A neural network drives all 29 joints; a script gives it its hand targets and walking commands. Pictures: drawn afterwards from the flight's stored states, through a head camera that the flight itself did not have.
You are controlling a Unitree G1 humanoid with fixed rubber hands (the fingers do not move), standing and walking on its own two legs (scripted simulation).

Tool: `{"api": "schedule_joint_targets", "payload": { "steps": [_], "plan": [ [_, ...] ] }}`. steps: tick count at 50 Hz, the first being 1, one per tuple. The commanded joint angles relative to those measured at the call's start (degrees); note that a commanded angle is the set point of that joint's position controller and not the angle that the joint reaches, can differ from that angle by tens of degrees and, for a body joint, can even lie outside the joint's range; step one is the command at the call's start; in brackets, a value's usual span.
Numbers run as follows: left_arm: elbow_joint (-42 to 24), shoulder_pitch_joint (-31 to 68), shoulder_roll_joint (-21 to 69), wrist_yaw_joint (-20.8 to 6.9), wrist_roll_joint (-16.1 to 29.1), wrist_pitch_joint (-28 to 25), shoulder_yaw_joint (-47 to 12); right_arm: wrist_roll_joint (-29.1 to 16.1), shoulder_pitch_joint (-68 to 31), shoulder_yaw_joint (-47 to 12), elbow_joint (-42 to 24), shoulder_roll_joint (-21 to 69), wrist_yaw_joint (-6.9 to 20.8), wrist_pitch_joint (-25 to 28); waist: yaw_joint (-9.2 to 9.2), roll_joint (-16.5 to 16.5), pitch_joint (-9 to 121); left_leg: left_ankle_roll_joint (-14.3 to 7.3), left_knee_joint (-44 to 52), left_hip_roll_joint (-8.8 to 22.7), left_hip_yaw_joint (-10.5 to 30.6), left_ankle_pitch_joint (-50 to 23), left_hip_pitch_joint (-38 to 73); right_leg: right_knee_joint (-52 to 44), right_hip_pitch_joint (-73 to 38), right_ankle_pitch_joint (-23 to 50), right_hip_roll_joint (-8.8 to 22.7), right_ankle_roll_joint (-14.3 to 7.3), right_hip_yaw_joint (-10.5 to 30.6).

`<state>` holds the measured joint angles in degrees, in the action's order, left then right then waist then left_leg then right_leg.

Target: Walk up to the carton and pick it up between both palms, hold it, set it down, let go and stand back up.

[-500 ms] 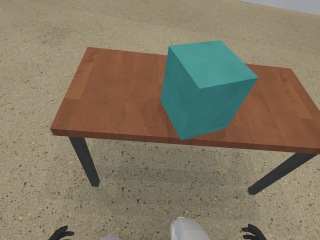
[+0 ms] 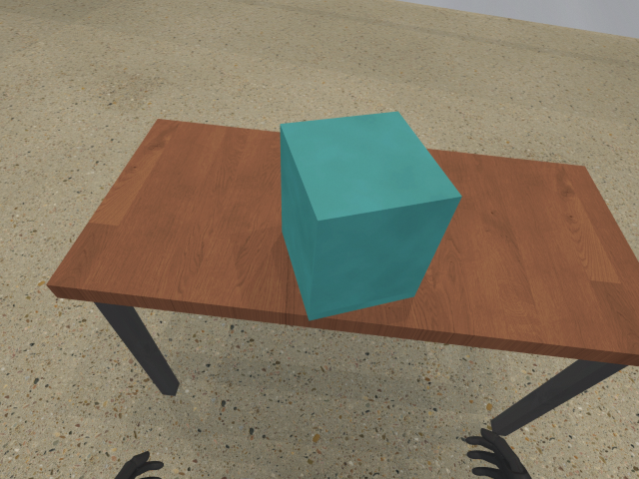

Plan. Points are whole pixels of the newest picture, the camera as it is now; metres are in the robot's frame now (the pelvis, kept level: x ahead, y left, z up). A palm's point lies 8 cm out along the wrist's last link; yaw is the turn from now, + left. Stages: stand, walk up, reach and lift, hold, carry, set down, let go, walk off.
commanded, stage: walk up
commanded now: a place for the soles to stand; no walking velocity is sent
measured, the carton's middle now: (352, 217) +0.50 -0.05 +0.01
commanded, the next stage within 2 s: none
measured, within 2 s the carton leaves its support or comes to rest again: neither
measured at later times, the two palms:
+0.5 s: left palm out of the picture +0.10 +0.26 -0.09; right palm (517, 476) +0.14 -0.26 -0.09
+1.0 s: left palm out of the picture +0.10 +0.22 -0.12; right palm out of the picture +0.13 -0.35 -0.11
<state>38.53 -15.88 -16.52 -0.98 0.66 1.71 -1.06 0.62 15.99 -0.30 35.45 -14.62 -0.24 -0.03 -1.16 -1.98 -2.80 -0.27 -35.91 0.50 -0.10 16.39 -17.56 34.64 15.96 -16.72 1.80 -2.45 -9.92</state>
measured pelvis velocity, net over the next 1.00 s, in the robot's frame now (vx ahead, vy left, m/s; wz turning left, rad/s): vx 0.06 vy -0.06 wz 0.03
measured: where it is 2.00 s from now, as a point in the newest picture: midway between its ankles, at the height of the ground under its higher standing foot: outside the picture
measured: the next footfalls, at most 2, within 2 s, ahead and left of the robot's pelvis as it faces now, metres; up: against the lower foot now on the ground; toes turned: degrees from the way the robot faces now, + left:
right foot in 0.96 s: +0.15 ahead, -0.21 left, +0.00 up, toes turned +0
left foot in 1.16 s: +0.14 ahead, +0.07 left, +0.00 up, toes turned -5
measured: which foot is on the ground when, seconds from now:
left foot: down 0.00-0.96, up 0.98-1.00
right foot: down 0.00-0.72, up 0.74-0.94, down 0.96-1.00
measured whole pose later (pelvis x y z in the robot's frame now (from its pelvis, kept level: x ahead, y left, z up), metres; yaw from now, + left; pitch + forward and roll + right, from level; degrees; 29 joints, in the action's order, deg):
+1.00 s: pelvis +0.06 -0.06 -0.02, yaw +2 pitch -2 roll -1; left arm 35.4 -23.8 -18.4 -2.1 -2.1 0.1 3.5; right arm 2.4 19.6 3.1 39.8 -17.8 -0.5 -0.7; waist 0.3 -1.1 -4.4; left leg 0.2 -48.0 3.7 4.6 28.9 -18.1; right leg 41.6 22.1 -16.5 2.7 1.2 -0.5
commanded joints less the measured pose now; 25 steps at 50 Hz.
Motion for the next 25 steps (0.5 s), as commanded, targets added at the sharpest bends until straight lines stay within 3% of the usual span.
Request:
{"api": "schedule_joint_targets", "payload": {
  "steps": [1, 5, 10, 25],
  "plan": [
    [-5.18, 0.03, -9.13, 0.49, -0.04, -2.45, 2.69, 0.35, 0.13, 2.45, -4.33, -8.08, 0.08, 1.08, 0.82, 4.7, 3.44, -2.45, 6.81, 4.33, 7.09, -8.08, 4.34, -13.58, 1.36, 3.47, 11.01, -0.48, 14.36],
    [-5.35, -0.29, -8.38, 0.58, -0.03, -2.69, 2.62, 0.08, -0.73, 2.21, -3.3, -7.44, 0.15, 1.51, 0.51, 0.89, 4.37, -2.78, 7.27, 4.77, 7.14, -9.73, 3.69, -14.0, -2.02, 7.41, 9.96, 0.41, 11.76],
    [-6.28, -0.81, -8.38, 0.54, -0.15, -2.43, 2.97, 0.19, -2.11, 2.11, -2.2, -7.58, 0.06, 1.27, 0.25, -0.44, 3.19, -2.27, 7.31, 4.3, 6.39, -8.69, 2.36, -14.98, -2.97, 8.47, 10.55, 0.26, 11.0],
    [-7.31, -1.41, -8.72, 0.43, -0.37, -1.95, 3.24, 0.04, -3.17, 2.33, -0.05, -8.6, 0.32, 1.34, 0.16, 2.14, 4.23, -2.53, 8.12, 4.3, 8.12, -10.1, 1.46, -13.27, -4.63, 3.39, 9.49, -1.1, 7.88]
  ]
}}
